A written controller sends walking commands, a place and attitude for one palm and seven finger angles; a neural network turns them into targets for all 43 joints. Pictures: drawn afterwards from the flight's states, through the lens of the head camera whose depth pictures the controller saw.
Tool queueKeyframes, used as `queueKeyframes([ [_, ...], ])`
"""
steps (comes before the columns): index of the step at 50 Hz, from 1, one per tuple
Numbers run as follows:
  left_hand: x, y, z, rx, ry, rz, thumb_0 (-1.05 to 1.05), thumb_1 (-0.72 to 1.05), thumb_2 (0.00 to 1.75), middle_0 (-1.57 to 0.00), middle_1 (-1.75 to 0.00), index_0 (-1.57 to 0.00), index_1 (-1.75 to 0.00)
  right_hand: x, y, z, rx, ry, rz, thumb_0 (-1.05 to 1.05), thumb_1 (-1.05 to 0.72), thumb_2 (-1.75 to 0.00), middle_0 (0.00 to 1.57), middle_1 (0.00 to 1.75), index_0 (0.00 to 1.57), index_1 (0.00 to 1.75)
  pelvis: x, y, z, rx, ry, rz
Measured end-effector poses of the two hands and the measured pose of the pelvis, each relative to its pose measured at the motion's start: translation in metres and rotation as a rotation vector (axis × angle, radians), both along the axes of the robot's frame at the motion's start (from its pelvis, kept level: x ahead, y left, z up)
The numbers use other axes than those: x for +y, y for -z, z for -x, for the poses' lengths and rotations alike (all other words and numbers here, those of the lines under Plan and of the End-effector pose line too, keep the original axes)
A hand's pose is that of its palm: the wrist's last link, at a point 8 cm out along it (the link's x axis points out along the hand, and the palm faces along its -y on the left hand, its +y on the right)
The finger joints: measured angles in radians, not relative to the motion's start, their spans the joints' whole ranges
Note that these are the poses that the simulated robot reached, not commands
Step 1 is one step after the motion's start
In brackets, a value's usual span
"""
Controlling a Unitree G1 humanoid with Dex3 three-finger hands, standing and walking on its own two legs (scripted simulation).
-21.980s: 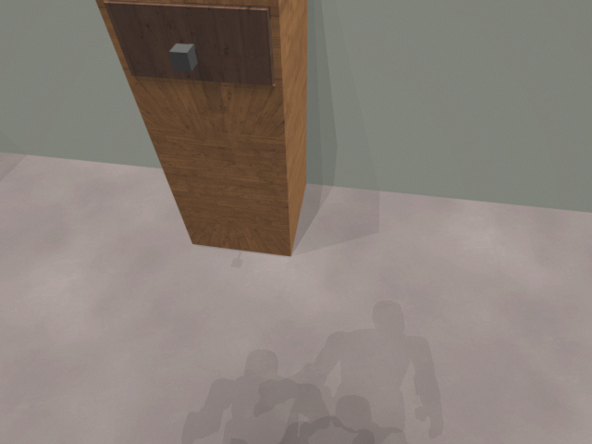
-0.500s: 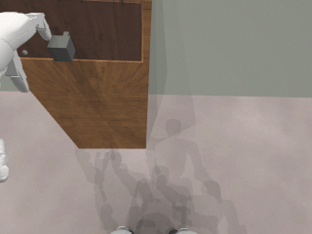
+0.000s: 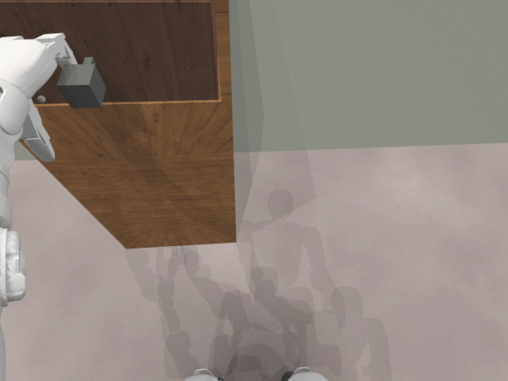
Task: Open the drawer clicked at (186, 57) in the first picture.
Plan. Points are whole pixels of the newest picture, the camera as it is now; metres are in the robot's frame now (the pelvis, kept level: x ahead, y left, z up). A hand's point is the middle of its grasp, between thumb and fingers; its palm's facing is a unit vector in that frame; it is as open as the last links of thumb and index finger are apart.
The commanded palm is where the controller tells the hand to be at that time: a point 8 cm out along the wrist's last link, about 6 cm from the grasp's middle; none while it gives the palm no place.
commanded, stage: lower the fingers behind the handle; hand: left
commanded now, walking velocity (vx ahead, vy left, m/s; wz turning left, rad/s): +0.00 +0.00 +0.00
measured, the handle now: (85, 77) +0.55 +0.24 +0.12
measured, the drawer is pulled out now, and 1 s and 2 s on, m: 0.00 0.00 0.02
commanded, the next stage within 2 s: close the thumb around the handle in 0.48 s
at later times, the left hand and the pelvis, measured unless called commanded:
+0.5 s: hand (47, 100) +0.51 +0.28 +0.12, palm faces -0.08 -0.01 -1.00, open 13.8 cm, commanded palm +0.50 +0.28 +0.17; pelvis +0.00 -0.01 +0.00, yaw +0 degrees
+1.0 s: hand (50, 103) +0.51 +0.28 +0.11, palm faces -0.09 -0.01 -1.00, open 9.1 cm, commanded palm +0.50 +0.28 +0.17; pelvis +0.00 -0.01 +0.00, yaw +0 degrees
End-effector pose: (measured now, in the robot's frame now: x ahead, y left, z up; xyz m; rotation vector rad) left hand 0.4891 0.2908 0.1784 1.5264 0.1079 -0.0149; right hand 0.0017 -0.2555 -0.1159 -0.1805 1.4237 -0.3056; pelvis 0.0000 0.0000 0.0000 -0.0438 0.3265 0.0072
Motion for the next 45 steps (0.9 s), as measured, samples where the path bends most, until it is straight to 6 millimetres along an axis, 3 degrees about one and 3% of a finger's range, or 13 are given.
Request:
queueKeyframes([
  [8,0.004,0.018,0.001,0.029,-0.026,-0.034,0.00,-0.49,0.30,-0.32,-1.20,-0.32,-1.20,-0.024,-0.008,0.015,0.048,-0.001,0.060,0.01,-0.91,-0.90,0.21,0.30,0.20,0.30,-0.003,0.002,0.003,0.014,-0.006,0.002],
  [15,0.000,0.010,0.001,-0.011,-0.008,-0.016,0.00,-0.49,0.30,-0.32,-1.20,-0.32,-1.20,-0.037,-0.015,0.019,0.056,0.004,0.102,0.01,-0.91,-0.90,0.21,0.30,0.20,0.30,-0.007,0.002,0.002,0.014,-0.011,0.005],
  [33,-0.014,0.008,-0.001,0.032,-0.018,-0.035,0.00,-0.48,0.31,-0.32,-1.21,-0.32,-1.20,-0.021,-0.003,0.006,-0.006,0.014,0.034,0.01,-0.91,-0.90,0.21,0.30,0.20,0.30,-0.011,0.000,0.002,0.002,-0.001,-0.005],
  [38,-0.011,0.004,0.000,0.004,-0.011,-0.028,0.00,-0.36,0.36,-0.33,-1.22,-0.33,-1.21,-0.023,-0.003,0.006,-0.002,0.008,0.039,0.01,-0.91,-0.90,0.21,0.30,0.20,0.30,-0.011,0.000,0.001,0.005,-0.002,-0.005],
  [45,-0.005,0.005,0.000,0.002,-0.034,-0.036,0.00,-0.05,0.49,-0.35,-1.25,-0.35,-1.24,-0.029,-0.007,0.005,0.007,0.003,0.057,0.01,-0.91,-0.90,0.21,0.30,0.20,0.30,-0.011,0.000,0.000,0.006,-0.005,-0.004],
])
